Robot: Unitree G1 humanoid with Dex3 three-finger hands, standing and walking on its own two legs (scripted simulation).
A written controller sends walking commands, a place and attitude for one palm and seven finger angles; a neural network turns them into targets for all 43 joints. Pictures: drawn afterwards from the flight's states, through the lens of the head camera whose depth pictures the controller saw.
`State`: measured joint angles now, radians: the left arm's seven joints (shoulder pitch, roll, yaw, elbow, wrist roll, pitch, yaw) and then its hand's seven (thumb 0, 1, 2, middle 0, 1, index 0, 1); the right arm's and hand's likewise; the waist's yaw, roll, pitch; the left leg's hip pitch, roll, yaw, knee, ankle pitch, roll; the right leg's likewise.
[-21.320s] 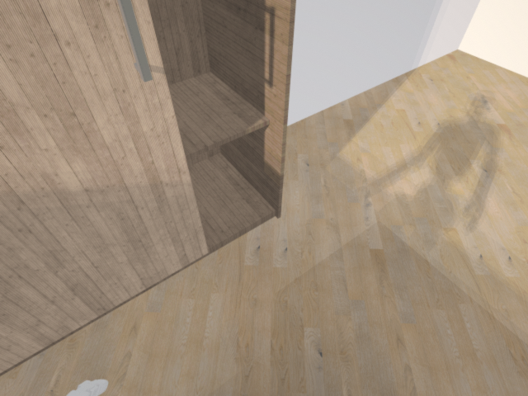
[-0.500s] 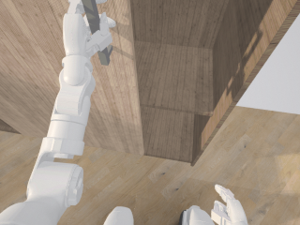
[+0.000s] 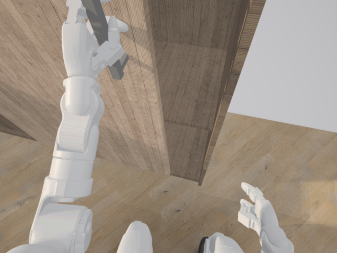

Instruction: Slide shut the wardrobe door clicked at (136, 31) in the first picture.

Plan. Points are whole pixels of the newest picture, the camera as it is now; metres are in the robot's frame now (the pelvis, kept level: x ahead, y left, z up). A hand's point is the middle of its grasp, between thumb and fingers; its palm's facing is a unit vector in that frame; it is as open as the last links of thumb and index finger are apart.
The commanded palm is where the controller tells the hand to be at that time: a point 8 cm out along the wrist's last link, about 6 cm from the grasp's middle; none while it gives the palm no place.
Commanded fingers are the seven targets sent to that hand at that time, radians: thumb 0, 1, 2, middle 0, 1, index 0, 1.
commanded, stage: step sideways, sliding the door along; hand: left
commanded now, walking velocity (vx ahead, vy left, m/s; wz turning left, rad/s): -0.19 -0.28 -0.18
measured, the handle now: (103, 13) +0.44 +0.18 +0.27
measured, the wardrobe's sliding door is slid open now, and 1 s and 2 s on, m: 0.17 0.00 0.00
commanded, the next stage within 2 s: stop walking and hold the door there in 0.58 s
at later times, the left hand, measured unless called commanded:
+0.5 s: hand (217, 58) +0.39 -0.01 +0.24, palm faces +0.22 -0.97 -0.05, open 5.9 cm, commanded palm +0.35 -0.03 +0.25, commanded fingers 0.00 0.90 0.90 -0.45 -1.40 -0.45 -1.40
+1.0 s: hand (215, 56) +0.39 -0.01 +0.24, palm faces +0.53 -0.83 -0.20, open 5.7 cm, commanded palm +0.35 +0.02 +0.23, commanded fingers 0.00 0.90 0.90 -0.45 -1.40 -0.45 -1.40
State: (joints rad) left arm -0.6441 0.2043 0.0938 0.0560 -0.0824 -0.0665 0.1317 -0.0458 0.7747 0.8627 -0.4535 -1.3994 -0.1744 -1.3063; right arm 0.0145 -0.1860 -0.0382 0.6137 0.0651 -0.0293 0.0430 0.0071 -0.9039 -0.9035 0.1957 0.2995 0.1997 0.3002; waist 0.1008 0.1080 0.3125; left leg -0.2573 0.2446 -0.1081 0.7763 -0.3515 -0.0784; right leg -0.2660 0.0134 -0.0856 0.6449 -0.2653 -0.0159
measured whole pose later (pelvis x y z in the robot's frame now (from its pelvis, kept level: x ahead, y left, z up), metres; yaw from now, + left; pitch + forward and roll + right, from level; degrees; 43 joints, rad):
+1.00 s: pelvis -0.01 -0.28 +0.03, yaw -6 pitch +1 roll +6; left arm -0.39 0.44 0.47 0.27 -0.07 -0.08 0.19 -0.12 0.69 0.77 -0.47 -1.41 -0.34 -1.39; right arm 0.10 -0.28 -0.02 0.63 0.05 -0.04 -0.04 0.01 -0.91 -0.90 0.19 0.30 0.20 0.30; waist 0.01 -0.02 0.10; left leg -0.30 -0.05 0.07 0.68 -0.43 0.00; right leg -0.27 0.07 0.02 0.39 -0.13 -0.14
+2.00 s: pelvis +0.02 -0.17 +0.02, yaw -13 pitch -2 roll +0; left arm -0.22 0.32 0.24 -0.01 -0.07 -0.12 0.13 -0.07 0.72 0.81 -0.45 -1.43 -0.33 -1.40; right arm 0.15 -0.19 0.04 0.64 0.02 -0.02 -0.04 0.01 -0.90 -0.90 0.20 0.30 0.20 0.30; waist 0.06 -0.01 0.01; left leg -0.09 -0.10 0.07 0.41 -0.29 0.10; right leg -0.25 0.02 0.05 0.49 -0.21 -0.01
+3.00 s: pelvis +0.00 -0.19 +0.02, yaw -11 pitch +1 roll -1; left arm -0.24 0.38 0.31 0.09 -0.07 -0.10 0.15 -0.09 0.74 0.77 -0.46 -1.40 -0.30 -1.40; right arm 0.18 -0.26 0.00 0.65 0.05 0.03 -0.07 0.01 -0.90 -0.90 0.20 0.30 0.20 0.30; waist -0.01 0.05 -0.01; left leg -0.22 -0.03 0.01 0.52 -0.31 0.03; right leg -0.27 0.07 -0.02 0.39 -0.13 -0.05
